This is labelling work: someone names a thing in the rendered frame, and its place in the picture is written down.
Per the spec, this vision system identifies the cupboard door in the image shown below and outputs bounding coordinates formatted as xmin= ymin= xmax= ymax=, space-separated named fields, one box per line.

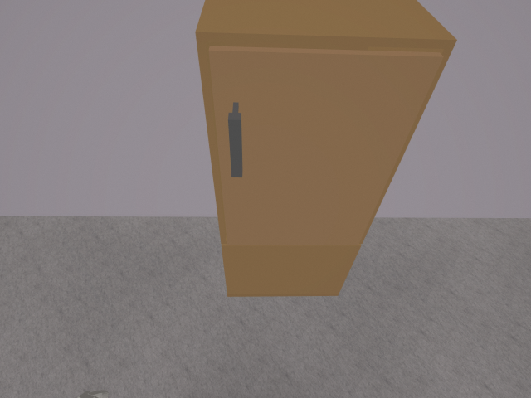
xmin=209 ymin=46 xmax=444 ymax=245

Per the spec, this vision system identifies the handle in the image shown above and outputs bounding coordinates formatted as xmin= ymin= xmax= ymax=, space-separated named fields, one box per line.
xmin=228 ymin=102 xmax=242 ymax=177

